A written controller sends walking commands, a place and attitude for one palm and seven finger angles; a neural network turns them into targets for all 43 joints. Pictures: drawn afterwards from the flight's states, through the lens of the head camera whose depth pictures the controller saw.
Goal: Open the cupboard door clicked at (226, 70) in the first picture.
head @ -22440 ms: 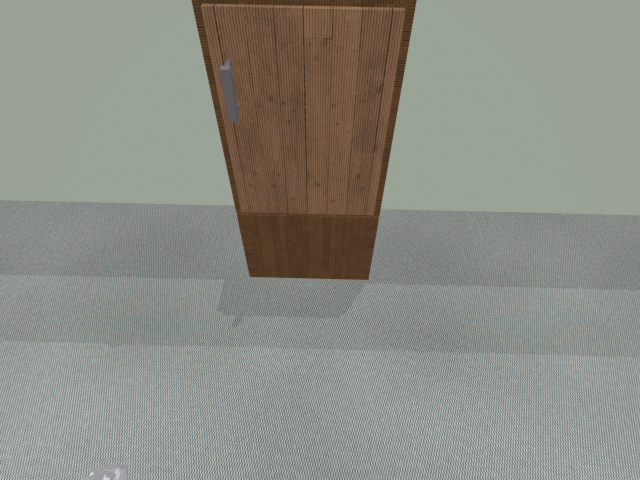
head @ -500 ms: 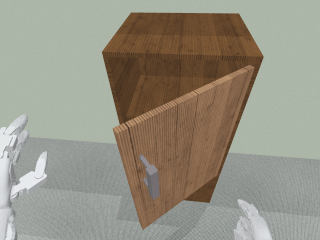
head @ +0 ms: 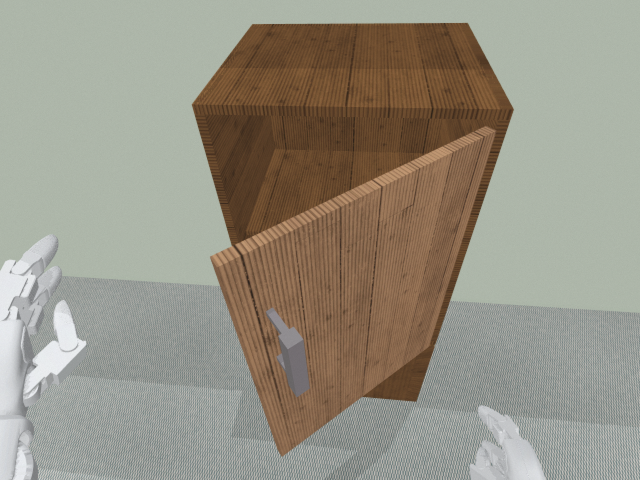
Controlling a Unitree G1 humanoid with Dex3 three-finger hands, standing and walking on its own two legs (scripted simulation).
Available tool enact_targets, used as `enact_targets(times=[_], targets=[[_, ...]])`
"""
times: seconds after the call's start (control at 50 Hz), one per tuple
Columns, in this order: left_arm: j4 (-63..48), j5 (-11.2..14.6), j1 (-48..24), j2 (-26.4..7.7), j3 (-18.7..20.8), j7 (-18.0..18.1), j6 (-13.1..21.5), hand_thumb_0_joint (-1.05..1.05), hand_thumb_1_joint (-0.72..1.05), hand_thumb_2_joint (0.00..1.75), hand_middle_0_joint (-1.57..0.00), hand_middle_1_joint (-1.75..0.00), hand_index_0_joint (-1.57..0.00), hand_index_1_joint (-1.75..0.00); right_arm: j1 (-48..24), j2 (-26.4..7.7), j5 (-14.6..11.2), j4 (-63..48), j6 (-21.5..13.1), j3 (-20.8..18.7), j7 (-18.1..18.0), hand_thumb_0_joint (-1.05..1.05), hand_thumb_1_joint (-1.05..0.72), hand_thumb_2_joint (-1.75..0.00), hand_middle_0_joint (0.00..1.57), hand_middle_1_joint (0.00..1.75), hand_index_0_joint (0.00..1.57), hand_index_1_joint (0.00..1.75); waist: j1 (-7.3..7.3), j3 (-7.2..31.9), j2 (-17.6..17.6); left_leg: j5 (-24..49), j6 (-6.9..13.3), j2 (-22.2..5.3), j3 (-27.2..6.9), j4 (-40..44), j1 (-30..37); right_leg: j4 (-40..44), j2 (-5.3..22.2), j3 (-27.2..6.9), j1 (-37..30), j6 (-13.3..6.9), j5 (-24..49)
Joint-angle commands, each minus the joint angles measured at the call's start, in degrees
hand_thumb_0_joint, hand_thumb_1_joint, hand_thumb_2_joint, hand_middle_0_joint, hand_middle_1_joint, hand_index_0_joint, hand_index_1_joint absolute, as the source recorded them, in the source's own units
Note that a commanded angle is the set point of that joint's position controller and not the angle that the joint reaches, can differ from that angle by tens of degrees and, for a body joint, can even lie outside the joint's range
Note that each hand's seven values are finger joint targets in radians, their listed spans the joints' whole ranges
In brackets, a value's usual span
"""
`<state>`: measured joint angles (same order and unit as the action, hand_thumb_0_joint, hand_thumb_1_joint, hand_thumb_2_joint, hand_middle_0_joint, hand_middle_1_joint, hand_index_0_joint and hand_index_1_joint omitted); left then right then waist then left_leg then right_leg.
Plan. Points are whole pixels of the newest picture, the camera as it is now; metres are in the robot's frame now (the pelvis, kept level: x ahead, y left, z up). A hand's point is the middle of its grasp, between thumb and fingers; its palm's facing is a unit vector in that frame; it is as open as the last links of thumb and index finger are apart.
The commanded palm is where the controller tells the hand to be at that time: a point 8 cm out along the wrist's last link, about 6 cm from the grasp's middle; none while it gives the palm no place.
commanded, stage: step back with the hand held close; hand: left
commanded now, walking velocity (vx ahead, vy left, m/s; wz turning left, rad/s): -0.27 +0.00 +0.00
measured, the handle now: (286, 352) +0.27 +0.08 +0.03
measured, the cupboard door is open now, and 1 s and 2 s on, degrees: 41 41 41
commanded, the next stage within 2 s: stop stepping back and stand still in 1.06 s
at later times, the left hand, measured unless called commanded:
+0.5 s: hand (27, 386) +0.15 +0.29 +0.15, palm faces +0.35 -0.79 -0.50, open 7.4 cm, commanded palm +0.09 +0.33 +0.17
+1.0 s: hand out of the picture +0.04 +0.32 +0.15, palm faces +0.44 -0.78 -0.44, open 7.4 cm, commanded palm -0.03 +0.36 +0.17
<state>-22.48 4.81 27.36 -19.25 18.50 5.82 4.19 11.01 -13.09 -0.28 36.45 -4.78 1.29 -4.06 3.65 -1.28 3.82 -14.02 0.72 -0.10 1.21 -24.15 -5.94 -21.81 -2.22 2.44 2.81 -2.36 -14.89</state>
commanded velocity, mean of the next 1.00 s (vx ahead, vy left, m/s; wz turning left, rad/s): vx -0.30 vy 0.00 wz -0.01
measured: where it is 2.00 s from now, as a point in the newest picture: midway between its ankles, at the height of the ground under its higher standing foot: outside the picture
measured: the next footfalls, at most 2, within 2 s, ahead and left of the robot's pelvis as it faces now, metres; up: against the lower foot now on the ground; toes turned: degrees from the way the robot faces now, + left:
right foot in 1.34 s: -0.37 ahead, -0.04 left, +0.00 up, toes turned -6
left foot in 1.46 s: -0.09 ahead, +0.12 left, +0.00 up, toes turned -3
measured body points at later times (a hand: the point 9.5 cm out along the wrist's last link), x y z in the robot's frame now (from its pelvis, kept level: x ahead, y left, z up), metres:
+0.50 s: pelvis -0.06 +0.03 -0.01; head -0.04 +0.03 +0.44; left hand +0.12 +0.33 +0.18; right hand +0.11 -0.22 -0.08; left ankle -0.01 +0.11 -0.74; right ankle -0.03 -0.09 -0.74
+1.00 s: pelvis -0.15 +0.05 -0.03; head -0.13 +0.08 +0.42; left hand +0.01 +0.36 +0.17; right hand +0.03 -0.18 -0.10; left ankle -0.05 +0.13 -0.74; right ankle -0.07 -0.09 -0.74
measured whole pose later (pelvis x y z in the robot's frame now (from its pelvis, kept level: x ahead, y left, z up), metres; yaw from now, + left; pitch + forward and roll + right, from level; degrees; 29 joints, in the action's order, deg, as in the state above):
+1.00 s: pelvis -0.15 +0.05 -0.03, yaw +3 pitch -1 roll -3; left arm -32.7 1.4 29.6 -24.1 24.8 8.7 12.8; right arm 10.4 -12.2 0.2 34.5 -3.1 -0.7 -3.2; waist -0.6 -3.9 -1.0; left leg -8.9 2.7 1.2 1.4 -36.4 -26.4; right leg -36.5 -2.3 -2.8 23.3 1.8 -13.5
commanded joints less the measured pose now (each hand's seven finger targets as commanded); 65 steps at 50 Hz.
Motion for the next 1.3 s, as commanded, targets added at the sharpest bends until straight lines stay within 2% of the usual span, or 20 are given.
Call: enact_targets(times=[0.0, 0.08, 0.3, 0.52, 0.64, 0.68, 0.76, 0.82, 0.84, 0.88, 0.92, 0.94, 0.96, 0.98, 1.02, 1.04, 1.16, 1.24, 1.26, 1.28], targets=[[-9.3, -0.6, -6.7, -14.8, 11.9, 1.3, 6.1, 0.00, 0.90, 0.90, -0.20, -0.30, -0.20, -0.30, -7.1, -6.2, -0.5, -10.3, -1.1, -2.8, -0.7, 0.00, -0.90, -0.90, 0.20, 0.30, 0.20, 0.30, -2.61, 1.2, -5.7, 9.0, 2.1, -1.5, -3.0, -1.6, -0.6, 6.5, 6.9, -8.6, 8.4, 1.5, 19.1], [-10.2, -1.2, -0.1, -11.9, 8.9, 1.0, 6.4, 0.00, 0.90, 0.90, -0.20, -0.30, -0.20, -0.30, -7.0, -6.7, -0.5, -11.8, 1.1, -3.6, -0.4, 0.00, -0.90, -0.90, 0.20, 0.30, 0.20, 0.30, -2.75, 6.2, -3.1, 15.0, 1.7, -2.4, -1.9, -1.5, -0.1, 3.0, 7.1, -6.8, 6.7, 2.3, 24.4], [-17.2, -1.2, 5.3, -16.0, 13.3, 3.2, 6.7, 0.00, 0.90, 0.90, -0.20, -0.30, -0.20, -0.30, -6.8, -6.7, -1.0, -14.8, 3.6, -4.5, -1.1, 0.00, -0.90, -0.90, 0.20, 0.30, 0.20, 0.30, -3.01, 11.1, -1.4, 19.2, 1.5, -4.7, -3.8, -1.0, -6.6, -3.8, 5.9, -6.6, 4.0, 2.1, 25.7], [-18.2, -2.9, 3.7, -14.4, 13.1, 4.1, 9.1, 0.00, 0.90, 0.90, -0.20, -0.30, -0.20, -0.30, -5.2, -7.9, -0.6, -15.0, 0.9, -4.6, -1.0, 0.00, -0.90, -0.90, 0.20, 0.30, 0.20, 0.30, -3.74, 3.9, 0.8, -16.8, 4.3, -6.8, -8.7, 5.2, -27.1, -6.0, 3.9, -8.2, 3.0, 2.3, 0.7], [-19.2, -4.7, 0.1, -14.6, 14.9, 4.2, 10.5, 0.00, 0.90, 0.90, -0.20, -0.30, -0.20, -0.30, -5.0, -8.2, -0.1, -14.6, -1.4, -4.9, -1.4, 0.00, -0.90, -0.90, 0.20, 0.30, 0.20, 0.30, -3.12, 4.0, 7.1, -29.2, 7.4, -12.8, -15.1, 12.8, -40.4, -21.1, -0.8, -4.6, -6.9, 3.7, 3.0], [-18.4, -4.3, 0.7, -14.0, 14.7, 3.8, 10.8, 0.00, 0.90, 0.90, -0.20, -0.30, -0.20, -0.30, -4.4, -7.4, -0.1, -14.2, -2.0, -4.8, -1.0, 0.00, -0.90, -0.90, 0.20, 0.30, 0.20, 0.30, -3.34, 3.5, 4.0, -27.1, 7.4, -12.6, -14.8, 10.4, -38.8, -20.0, -0.8, -6.1, -4.8, 3.1, 2.1], [-21.0, -3.4, 0.3, -13.5, 13.5, 3.5, 11.2, 0.00, 0.90, 0.90, -0.20, -0.30, -0.20, -0.30, -3.8, -6.9, 0.1, -13.1, -2.7, -5.0, -0.3, 0.00, -0.90, -0.90, 0.20, 0.30, 0.20, 0.30, -4.07, 4.6, -2.9, -20.9, 3.2, -5.5, -7.8, -0.1, -25.8, -6.9, 3.5, -13.7, 9.5, 0.1, -4.9], [-20.8, -3.2, -0.1, -14.4, 12.5, 4.3, 11.3, 0.00, 0.90, 0.90, -0.20, -0.30, -0.20, -0.30, -2.9, -5.9, 0.3, -11.0, -2.2, -5.1, 0.5, 0.00, -0.90, -0.90, 0.20, 0.30, 0.20, 0.30, -4.61, 5.1, -10.6, -9.5, -0.3, -0.1, -2.7, -18.7, -12.4, 5.1, 14.0, -24.2, 26.0, -4.8, -9.0], [-20.0, -3.2, 0.0, -15.1, 13.0, 4.8, 11.5, 0.00, 0.90, 0.90, -0.20, -0.30, -0.20, -0.30, -3.1, -5.6, 0.5, -10.0, -1.8, -5.2, 0.6, 0.00, -0.90, -0.90, 0.20, 0.30, 0.20, 0.30, -4.92, 5.4, -10.9, -6.7, -0.8, 0.5, -2.1, -22.7, -10.6, 5.6, 16.5, -24.9, 27.6, -6.2, -3.1], [-20.1, -3.0, -0.8, -15.7, 13.2, 4.9, 11.1, 0.00, 0.90, 0.90, -0.20, -0.30, -0.20, -0.30, -3.6, -4.7, 0.1, -10.2, -1.0, -4.8, 0.7, 0.00, -0.90, -0.90, 0.20, 0.30, 0.20, 0.30, -5.03, 5.3, -12.6, -7.1, -0.8, 0.2, -2.8, -21.1, -9.1, 3.7, 15.7, -20.3, 27.6, -4.9, 1.9], [-20.7, -2.8, -0.7, -16.6, 14.4, 4.8, 11.2, 0.00, 0.90, 0.90, -0.20, -0.30, -0.20, -0.30, -4.5, -5.5, 0.0, -10.3, -0.8, -4.5, 0.2, 0.00, -0.90, -0.90, 0.20, 0.30, 0.20, 0.30, -4.95, 3.1, -5.6, -5.6, 0.4, -1.8, -4.8, -4.3, -10.5, -2.6, 8.9, -13.7, 25.8, -0.6, 0.8], [-21.8, -3.4, -1.0, -16.9, 14.9, 4.8, 11.9, 0.00, 0.90, 0.90, -0.20, -0.30, -0.20, -0.30, -7.1, -7.2, 0.1, -10.7, -0.9, -5.3, -0.7, 0.00, -0.90, -0.90, 0.20, 0.30, 0.20, 0.30, -4.69, 0.6, 4.9, -6.1, 2.9, -7.7, -12.0, 3.1, -18.0, -10.6, 2.8, -9.0, 21.8, 1.9, -0.3], [-22.6, -3.5, 0.5, -16.9, 17.0, 4.6, 12.5, 0.00, 0.90, 0.90, -0.20, -0.30, -0.20, -0.30, -6.6, -7.2, 0.3, -11.6, -2.0, -5.1, -0.5, 0.00, -0.90, -0.90, 0.20, 0.30, 0.20, 0.30, -3.66, 6.3, 15.1, -19.4, 6.7, -17.4, -22.3, 14.8, -28.7, -27.7, -2.8, -4.0, 8.4, 4.0, -5.4], [-24.0, -3.7, -0.3, -17.2, 17.7, 4.3, 13.0, 0.00, 0.90, 0.90, -0.20, -0.30, -0.20, -0.30, -5.8, -6.6, 1.0, -11.5, -3.3, -5.6, -0.5, 0.00, -0.90, -0.90, 0.20, 0.30, 0.20, 0.30, -4.37, 8.5, 16.5, -29.6, 9.4, -22.2, -26.4, 21.8, -34.9, -45.1, -5.2, -5.0, 3.3, 4.3, -10.7], [-23.0, -3.0, 0.1, -16.1, 17.3, 4.3, 12.8, 0.00, 0.90, 0.90, -0.20, -0.30, -0.20, -0.30, -5.0, -5.7, 0.9, -9.8, -4.5, -6.3, 0.5, 0.00, -0.90, -0.90, 0.20, 0.30, 0.20, 0.30, -4.01, 7.5, 3.5, -18.3, 9.2, -20.5, -21.9, 15.1, -25.2, -51.2, -3.5, -7.6, 14.4, 3.6, -12.2], [-23.2, -2.4, 1.0, -15.5, 16.4, 4.6, 12.6, 0.00, 0.90, 0.90, -0.20, -0.30, -0.20, -0.30, -6.1, -6.1, 0.9, -9.6, -4.8, -6.4, 0.6, 0.00, -0.90, -0.90, 0.20, 0.30, 0.20, 0.30, -3.49, 8.9, 1.7, -13.3, 8.2, -19.2, -18.0, 12.3, -19.2, -49.3, -2.5, -6.9, 17.7, 3.7, -12.4], [-24.7, -1.5, -0.3, -13.2, 10.5, 4.5, 10.5, 0.00, 0.90, 0.90, -0.20, -0.30, -0.20, -0.30, -5.1, -5.1, 0.7, -7.1, -5.6, -4.4, 1.3, 0.00, -0.90, -0.90, 0.20, 0.30, 0.20, 0.30, -3.76, 12.1, 10.8, -15.4, 1.1, -12.4, -10.3, 20.6, -6.8, -31.2, -4.5, 2.3, 14.0, 2.2, -18.4], [-25.2, -0.2, 6.0, -17.9, 15.6, 3.9, 9.7, 0.00, 0.90, 0.90, -0.20, -0.30, -0.20, -0.30, -3.7, -4.2, 1.2, -8.5, -4.9, -3.6, 1.6, 0.00, -0.90, -0.90, 0.20, 0.30, 0.20, 0.30, -2.43, 15.9, 14.2, -6.7, -5.2, -6.1, -3.2, 16.8, -0.4, -0.4, -6.1, 6.5, 4.2, -0.5, -17.2], [-26.0, 0.3, 7.6, -17.2, 14.8, 3.3, 9.7, 0.00, 0.90, 0.90, -0.20, -0.30, -0.20, -0.30, -3.6, -3.5, 1.1, -9.0, -4.3, -3.0, 1.8, 0.00, -0.90, -0.90, 0.20, 0.30, 0.20, 0.30, -2.60, 15.3, 11.5, -1.1, -6.0, -3.6, 0.0, 10.7, -0.5, 8.1, -3.6, 4.3, 2.4, -1.4, -11.2], [-26.3, 0.1, 8.2, -19.2, 16.5, 3.0, 10.0, 0.00, 0.90, 0.90, -0.20, -0.30, -0.20, -0.30, -3.0, -4.0, 0.9, -8.6, -3.3, -2.8, 1.8, 0.00, -0.90, -0.90, 0.20, 0.30, 0.20, 0.30, -3.00, 12.6, 2.5, 1.5, -4.1, -0.8, 2.6, -1.8, 2.7, 13.5, 3.1, -2.2, 10.5, -2.1, -4.6]])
